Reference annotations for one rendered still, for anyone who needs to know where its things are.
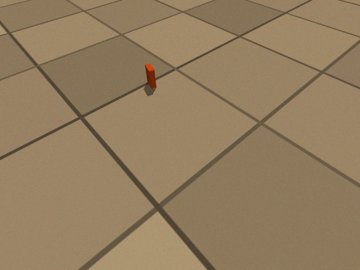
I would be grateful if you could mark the carton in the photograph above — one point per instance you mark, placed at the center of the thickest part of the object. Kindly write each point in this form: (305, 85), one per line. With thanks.
(150, 73)

